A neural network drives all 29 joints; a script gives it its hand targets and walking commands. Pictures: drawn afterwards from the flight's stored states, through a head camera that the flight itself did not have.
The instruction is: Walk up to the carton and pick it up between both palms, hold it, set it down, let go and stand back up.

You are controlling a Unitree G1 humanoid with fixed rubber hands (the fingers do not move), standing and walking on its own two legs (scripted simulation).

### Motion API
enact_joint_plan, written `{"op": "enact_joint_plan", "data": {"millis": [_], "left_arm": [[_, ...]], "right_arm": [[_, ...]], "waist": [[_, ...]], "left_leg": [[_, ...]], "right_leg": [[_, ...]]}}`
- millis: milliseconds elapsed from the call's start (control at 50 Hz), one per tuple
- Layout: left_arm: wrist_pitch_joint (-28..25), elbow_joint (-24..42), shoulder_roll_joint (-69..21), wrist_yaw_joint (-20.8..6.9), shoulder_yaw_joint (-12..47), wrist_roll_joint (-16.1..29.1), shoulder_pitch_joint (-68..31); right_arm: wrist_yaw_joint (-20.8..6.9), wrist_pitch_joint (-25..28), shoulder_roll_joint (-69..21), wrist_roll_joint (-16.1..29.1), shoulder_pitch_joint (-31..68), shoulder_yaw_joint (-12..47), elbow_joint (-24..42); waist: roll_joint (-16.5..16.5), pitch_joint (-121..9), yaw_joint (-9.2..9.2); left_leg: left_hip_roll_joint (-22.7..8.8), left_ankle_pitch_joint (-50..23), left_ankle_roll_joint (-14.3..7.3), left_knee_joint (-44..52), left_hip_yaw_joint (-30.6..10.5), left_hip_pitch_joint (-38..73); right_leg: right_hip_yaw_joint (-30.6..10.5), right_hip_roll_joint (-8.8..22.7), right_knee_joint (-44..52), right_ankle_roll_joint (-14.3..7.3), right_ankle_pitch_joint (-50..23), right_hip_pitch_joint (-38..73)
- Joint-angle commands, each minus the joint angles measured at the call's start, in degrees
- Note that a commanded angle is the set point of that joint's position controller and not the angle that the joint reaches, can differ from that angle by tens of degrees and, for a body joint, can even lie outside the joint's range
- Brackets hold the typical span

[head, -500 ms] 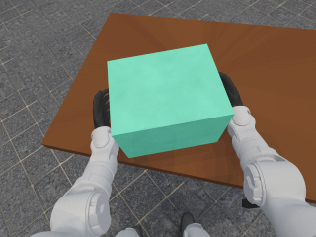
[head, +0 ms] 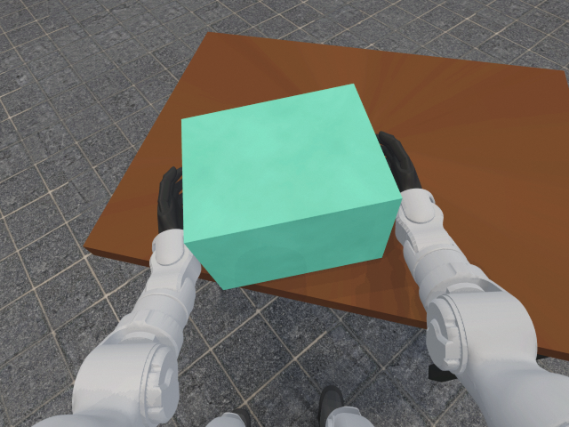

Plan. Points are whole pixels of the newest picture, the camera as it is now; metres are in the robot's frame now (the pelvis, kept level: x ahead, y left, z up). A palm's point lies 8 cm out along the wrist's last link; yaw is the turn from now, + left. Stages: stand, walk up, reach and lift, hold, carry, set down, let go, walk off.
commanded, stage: reach and lift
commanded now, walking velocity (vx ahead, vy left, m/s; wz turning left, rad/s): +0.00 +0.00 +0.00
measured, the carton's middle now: (285, 191) +0.43 +0.05 +0.03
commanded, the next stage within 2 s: hold in 1.98 s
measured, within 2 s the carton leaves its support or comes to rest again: neither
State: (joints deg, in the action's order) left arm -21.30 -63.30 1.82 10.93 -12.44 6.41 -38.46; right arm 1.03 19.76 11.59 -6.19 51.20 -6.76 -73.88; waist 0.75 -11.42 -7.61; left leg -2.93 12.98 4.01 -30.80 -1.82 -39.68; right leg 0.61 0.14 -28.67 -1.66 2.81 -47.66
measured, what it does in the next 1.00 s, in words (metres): stands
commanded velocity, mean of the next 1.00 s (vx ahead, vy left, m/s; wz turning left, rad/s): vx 0.00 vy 0.00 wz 0.00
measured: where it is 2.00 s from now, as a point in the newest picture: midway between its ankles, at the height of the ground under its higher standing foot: outside the picture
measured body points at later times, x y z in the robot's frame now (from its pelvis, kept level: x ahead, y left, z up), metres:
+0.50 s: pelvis -0.01 +0.00 +0.00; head +0.03 -0.02 +0.45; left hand +0.38 +0.21 +0.07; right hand +0.45 -0.13 +0.10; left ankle +0.00 +0.18 -0.72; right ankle +0.09 -0.09 -0.72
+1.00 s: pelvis -0.01 +0.04 +0.02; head -0.05 +0.03 +0.46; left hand +0.38 +0.22 +0.14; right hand +0.42 -0.12 +0.19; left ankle +0.00 +0.18 -0.72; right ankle +0.09 -0.09 -0.72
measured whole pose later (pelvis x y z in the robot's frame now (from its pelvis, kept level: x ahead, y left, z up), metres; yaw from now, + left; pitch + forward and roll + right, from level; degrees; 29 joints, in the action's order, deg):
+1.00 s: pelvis -0.01 +0.04 +0.02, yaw +2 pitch +4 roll +0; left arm 11.1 -51.3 5.2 9.4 -12.2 9.2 -39.7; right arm 3.6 -16.5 9.4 2.0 50.0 -6.4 -55.0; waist -1.9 -11.4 0.9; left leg -0.7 14.4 2.7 -30.0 -3.9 -19.4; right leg 2.4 2.6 -22.5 1.3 2.6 -23.5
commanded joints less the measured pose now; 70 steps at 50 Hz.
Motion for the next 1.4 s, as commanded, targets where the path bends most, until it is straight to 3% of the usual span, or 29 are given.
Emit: {"op": "enact_joint_plan", "data": {"millis": [0,100,120,160,300,360,400,420,500,520,560,600,660,700,800,840,860,900,920,940,1020,1120,1180,1200,1220,1260,1300,1340,1380], "left_arm": [[-1.2,12.3,-34.7,-10.5,23.6,0.0,-47.4],[-0.3,17.4,-35.8,-10.1,25.6,1.6,-53.7],[0.4,17.3,-36.5,-9.9,25.1,1.3,-50.1],[0.6,19.4,-35.1,-10.0,25.4,2.0,-56.4],[4.1,30.2,-38.3,-8.5,29.5,5.2,-56.8],[7.8,32.2,-38.3,-7.9,28.3,3.9,-53.9],[9.5,32.0,-36.9,-8.5,27.7,4.0,-56.2],[10.8,31.9,-37.7,-8.4,27.5,4.3,-55.0],[14.3,33.8,-37.0,-8.4,26.8,3.9,-55.2],[15.2,34.9,-35.7,-8.6,26.4,3.8,-56.4],[16.6,35.6,-35.0,-9.0,26.1,3.9,-58.7],[17.9,40.6,-36.3,-8.6,27.7,4.5,-60.1],[20.4,36.9,-34.5,-9.0,25.7,3.4,-58.5],[21.4,37.2,-34.0,-9.6,25.7,3.4,-61.5],[26.3,30.0,-34.3,-10.9,20.5,-0.5,-56.5],[27.4,32.1,-34.9,-11.4,22.4,0.3,-60.8],[28.5,34.8,-35.5,-11.0,22.7,0.2,-60.4],[29.8,36.5,-35.4,-11.5,22.1,0.2,-61.3],[31.2,33.9,-34.8,-12.3,21.2,-0.7,-59.3],[31.7,34.2,-34.3,-12.7,19.5,-1.3,-60.6],[32.8,37.6,-35.1,-13.0,20.2,-0.9,-63.9],[34.2,38.0,-35.5,-13.8,21.5,0.3,-63.5],[36.0,35.3,-34.7,-14.6,19.2,-1.3,-61.9],[36.2,33.3,-33.7,-15.2,18.3,-1.3,-61.0],[36.1,36.6,-35.2,-15.2,20.1,-0.3,-63.2],[35.9,38.8,-34.5,-14.7,18.9,-1.1,-62.6],[37.4,33.4,-33.4,-15.6,16.8,-2.3,-61.1],[36.8,41.9,-34.6,-15.1,19.3,-0.8,-62.7],[37.8,35.6,-32.8,-15.5,17.4,-1.4,-60.5]], "right_arm": [[-5.6,2.9,-42.3,-2.3,38.0,16.1,17.4],[-6.0,-1.4,-46.5,-0.3,37.0,17.8,20.1],[-6.6,-2.1,-46.8,0.7,36.8,19.6,21.8],[-6.2,-4.1,-48.8,1.0,35.5,18.6,20.7],[-7.1,-10.4,-49.8,6.2,34.4,22.6,27.0],[-7.1,-13.9,-48.8,8.0,33.9,23.8,30.4],[-6.5,-16.0,-49.3,7.7,33.8,23.1,30.4],[-6.6,-16.9,-48.9,8.8,35.5,24.1,33.0],[-5.8,-20.6,-49.1,9.9,35.6,23.3,34.1],[-5.9,-21.7,-50.3,10.7,35.4,24.2,34.6],[-4.7,-22.8,-51.5,10.2,34.0,22.3,34.3],[-4.7,-24.0,-51.3,11.9,36.4,23.5,37.3],[-4.2,-25.8,-50.8,12.2,36.8,22.0,36.2],[-3.3,-27.0,-51.6,11.7,34.9,19.5,35.1],[-4.0,-29.6,-48.6,11.9,35.6,15.0,32.2],[-3.5,-30.1,-49.8,12.4,37.8,13.3,35.1],[-3.9,-31.1,-49.1,13.4,36.3,14.0,35.1],[-3.7,-32.1,-49.0,13.3,35.7,12.9,35.1],[-2.9,-33.4,-47.3,12.9,34.0,10.8,33.2],[-3.2,-33.2,-48.1,13.1,36.4,11.0,34.6],[-3.4,-33.9,-48.2,14.0,39.2,10.8,36.7],[-2.1,-34.6,-47.0,14.3,38.5,9.3,38.8],[-1.9,-35.1,-45.8,14.0,39.5,8.5,38.8],[-1.4,-35.5,-45.3,13.5,38.3,7.7,38.2],[-1.4,-35.0,-45.9,14.3,40.8,8.3,40.6],[-1.8,-35.7,-46.5,14.5,39.0,10.2,40.3],[-1.1,-36.6,-45.9,14.2,39.7,8.4,38.7],[-1.5,-35.9,-45.8,15.6,40.5,10.6,43.1],[-0.7,-37.0,-45.7,15.3,39.2,9.6,40.9]], "waist": [[4.0,-54.2,7.81],[3.6,-54.0,8.74],[4.6,-55.7,7.1],[3.6,-52.7,8.79],[1.3,-54.9,8.96],[2.4,-53.2,8.7],[3.2,-50.2,10.8],[4.4,-50.5,9.84],[4.3,-47.5,11.25],[4.5,-46.8,9.87],[4.1,-45.4,12.42],[3.0,-46.1,11.85],[2.9,-41.3,12.19],[2.4,-38.3,14.51],[1.2,-27.3,13.91],[-0.9,-26.9,15.23],[-3.1,-24.9,14.33],[-2.1,-23.1,15.1],[-2.8,-19.7,17.34],[-2.4,-20.4,14.83],[-3.8,-21.6,14.19],[-4.3,-22.3,16.87],[-3.6,-18.7,15.94],[-2.0,-17.8,17.05],[-4.3,-21.5,16.9],[-2.7,-22.0,15.1],[-2.6,-18.2,15.89],[-3.6,-23.9,14.74],[-1.1,-20.6,15.94]], "left_leg": [[5.9,-11.0,-0.8,2.9,3.2,-5.7],[6.4,-7.7,-0.8,3.4,1.9,-6.2],[6.5,-7.6,-1.0,3.2,1.6,-5.6],[6.6,-5.5,-0.9,4.0,1.3,-6.3],[7.0,-6.1,-0.4,5.2,-0.1,-3.0],[7.4,-5.2,-0.9,5.3,-0.6,-2.3],[7.7,-2.6,-1.3,6.6,-1.1,-3.1],[7.7,-2.0,-1.6,6.7,-1.4,-2.9],[7.9,-2.0,-1.9,7.6,-2.2,-1.7],[7.9,-1.1,-2.2,7.9,-1.9,-1.1],[8.4,-1.0,-1.8,7.8,-2.1,0.0],[8.4,-3.1,-1.6,8.6,-2.4,2.4],[8.5,-0.7,-1.9,9.4,-2.7,2.6],[8.6,1.5,-1.9,10.7,-2.8,4.0],[8.5,4.7,-2.4,14.2,-2.3,6.0],[8.2,5.7,-2.3,14.8,-2.8,6.6],[7.9,5.5,-2.6,16.0,-2.9,7.4],[8.0,5.1,-2.5,16.0,-2.7,7.4],[8.1,6.5,-2.3,16.4,-3.0,7.5],[8.3,6.6,-2.8,17.0,-2.5,8.4],[7.9,4.8,-2.6,17.5,-2.6,10.1],[7.8,1.0,-2.1,17.1,-3.1,11.3],[8.1,1.2,-2.0,17.3,-2.3,11.9],[8.4,2.3,-2.3,17.3,-2.3,11.3],[8.1,0.5,-2.0,17.2,-2.6,11.6],[8.1,-0.9,-2.0,16.7,-2.3,13.9],[8.4,3.1,-2.5,17.9,-2.0,12.1],[8.3,-2.8,-1.7,16.9,-2.2,15.2],[8.7,0.5,-2.3,17.1,-2.1,13.3]], "right_leg": [[0.7,0.3,0.2,5.1,-17.3,56.3],[-0.8,0.9,1.2,4.9,-12.9,57.7],[-1.7,1.1,1.5,5.0,-11.1,58.6],[-1.8,1.3,1.6,5.4,-8.6,58.1],[-2.6,0.6,2.1,4.8,-6.9,58.2],[-4.2,1.1,3.7,4.8,-3.8,60.0],[-4.1,1.3,4.0,4.9,-3.8,61.0],[-4.7,1.4,4.6,5.1,-0.7,60.7],[-5.5,1.6,5.7,5.0,-1.6,63.3],[-6.4,2.1,5.8,5.3,-0.1,63.4],[-6.6,2.3,7.1,5.3,-0.3,64.7],[-6.0,1.6,5.9,4.9,-3.3,64.9],[-5.7,1.5,7.0,5.3,-1.2,64.2],[-5.2,1.5,6.9,5.1,-0.2,64.1],[-3.4,0.5,8.7,3.9,5.1,61.0],[-2.6,0.0,8.9,3.7,5.6,61.3],[-1.8,-0.4,7.9,3.2,4.3,61.0],[-1.7,-0.5,7.8,3.1,2.9,62.4],[-1.9,-0.6,8.7,3.1,3.7,62.8],[-1.7,-0.7,9.1,3.0,4.5,62.4],[-1.6,-1.0,8.9,2.3,3.3,62.9],[-1.1,-1.5,8.4,2.2,-2.6,65.0],[-0.8,-1.4,9.9,2.2,-1.1,63.7],[-1.0,-1.2,10.4,2.3,-0.6,64.7],[-0.6,-1.5,9.6,2.4,-2.5,64.6],[-0.7,-1.6,10.1,2.4,-2.8,63.8],[-0.9,-1.0,11.1,2.5,-0.2,64.5],[-0.5,-1.7,9.8,2.3,-4.9,64.5],[-1.1,-1.2,10.9,2.5,-3.6,65.0]]}}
